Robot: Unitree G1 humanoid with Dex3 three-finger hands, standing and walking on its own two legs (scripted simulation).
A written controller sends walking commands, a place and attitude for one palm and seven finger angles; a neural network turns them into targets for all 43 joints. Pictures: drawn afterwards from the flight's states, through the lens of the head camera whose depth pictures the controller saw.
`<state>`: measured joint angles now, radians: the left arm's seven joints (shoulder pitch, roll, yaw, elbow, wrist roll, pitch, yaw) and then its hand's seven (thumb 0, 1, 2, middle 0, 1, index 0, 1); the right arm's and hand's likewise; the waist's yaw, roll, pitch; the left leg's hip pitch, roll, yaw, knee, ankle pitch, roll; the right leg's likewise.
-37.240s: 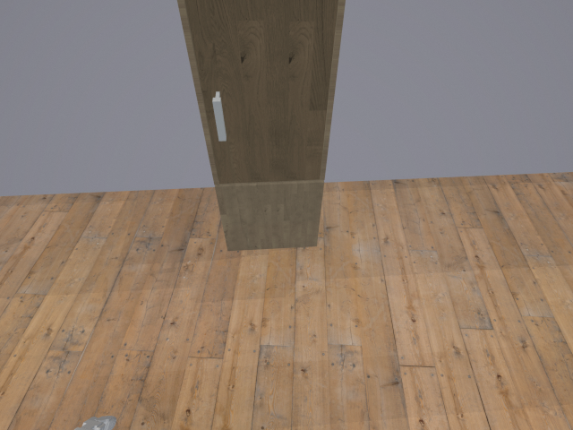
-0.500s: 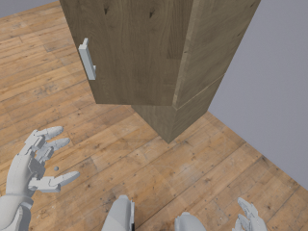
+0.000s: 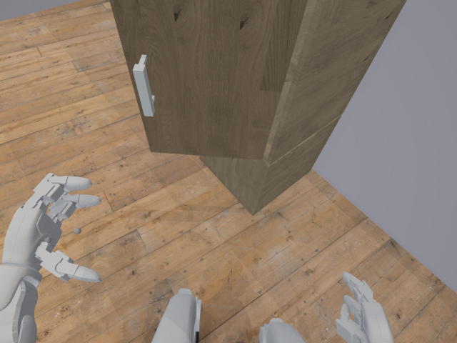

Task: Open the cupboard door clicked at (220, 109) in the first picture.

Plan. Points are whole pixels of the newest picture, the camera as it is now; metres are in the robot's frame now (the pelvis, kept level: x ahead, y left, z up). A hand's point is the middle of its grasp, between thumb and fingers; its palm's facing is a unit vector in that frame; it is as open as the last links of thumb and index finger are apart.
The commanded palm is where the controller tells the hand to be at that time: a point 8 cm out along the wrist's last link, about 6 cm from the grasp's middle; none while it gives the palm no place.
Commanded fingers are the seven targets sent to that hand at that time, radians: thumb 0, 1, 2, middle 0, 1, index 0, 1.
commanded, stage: raise the hand with hooked fingers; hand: left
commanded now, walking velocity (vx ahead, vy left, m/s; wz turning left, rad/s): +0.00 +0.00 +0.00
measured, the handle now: (146, 86) +0.62 +0.24 +0.04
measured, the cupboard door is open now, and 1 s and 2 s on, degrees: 48 48 48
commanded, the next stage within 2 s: move the hooked fingers beside the handle in 0.70 s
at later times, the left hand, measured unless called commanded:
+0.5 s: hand (89, 214) +0.30 +0.25 +0.05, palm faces +0.02 -1.00 -0.03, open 14.0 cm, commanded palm +0.27 +0.30 +0.05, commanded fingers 0.00 -0.50 0.30 -0.30 -1.20 -0.30 -1.20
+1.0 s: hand (88, 200) +0.32 +0.27 +0.04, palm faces +0.04 -1.00 -0.02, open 14.0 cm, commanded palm +0.31 +0.31 +0.05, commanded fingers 0.00 -0.50 0.30 -0.30 -1.20 -0.30 -1.20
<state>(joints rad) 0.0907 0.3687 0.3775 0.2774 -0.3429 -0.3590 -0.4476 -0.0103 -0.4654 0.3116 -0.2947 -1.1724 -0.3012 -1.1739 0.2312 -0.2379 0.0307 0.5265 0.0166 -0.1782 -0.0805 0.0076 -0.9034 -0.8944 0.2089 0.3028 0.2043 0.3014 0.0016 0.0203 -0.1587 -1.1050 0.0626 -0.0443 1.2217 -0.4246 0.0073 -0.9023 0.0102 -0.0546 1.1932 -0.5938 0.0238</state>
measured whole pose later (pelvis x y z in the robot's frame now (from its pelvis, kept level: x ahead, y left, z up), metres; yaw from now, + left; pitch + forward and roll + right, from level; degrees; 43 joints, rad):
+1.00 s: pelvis +0.00 -0.01 -0.01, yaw -1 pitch +19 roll -4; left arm -0.17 0.42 0.45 0.54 -0.34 -0.37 -0.52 -0.01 -0.50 0.30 -0.30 -1.20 -0.30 -1.20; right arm 0.24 -0.27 0.03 0.58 0.02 -0.15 -0.10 0.01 -0.90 -0.89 0.21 0.30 0.20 0.30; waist 0.00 0.02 -0.16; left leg -1.16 0.08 -0.05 1.27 -0.44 -0.01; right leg -0.96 0.03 -0.06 1.25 -0.62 0.01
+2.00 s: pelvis +0.00 -0.01 -0.04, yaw -4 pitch +28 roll -6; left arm -0.86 0.75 0.59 1.17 -0.14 -0.38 -0.51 -0.01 -0.50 0.30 -0.30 -1.20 -0.30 -1.20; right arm 0.31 -0.29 0.04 0.63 0.01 0.01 -0.07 0.00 -0.91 -0.89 0.21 0.30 0.20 0.30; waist -0.13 0.03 -0.14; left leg -1.39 0.11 -0.05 1.37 -0.47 0.00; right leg -1.20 0.06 -0.04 1.34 -0.63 0.01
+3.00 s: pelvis +0.01 +0.00 -0.04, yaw -6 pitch +31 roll -9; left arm -1.07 0.90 0.58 1.22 -0.04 -0.26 -0.46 -0.01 -0.50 0.30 -0.30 -1.20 -0.30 -1.20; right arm 0.34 -0.27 0.10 0.59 -0.01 0.06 -0.04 0.00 -0.91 -0.89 0.21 0.30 0.20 0.30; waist -0.21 0.04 -0.12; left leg -1.47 0.12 -0.08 1.39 -0.47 0.01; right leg -1.26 0.07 -0.06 1.31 -0.61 0.03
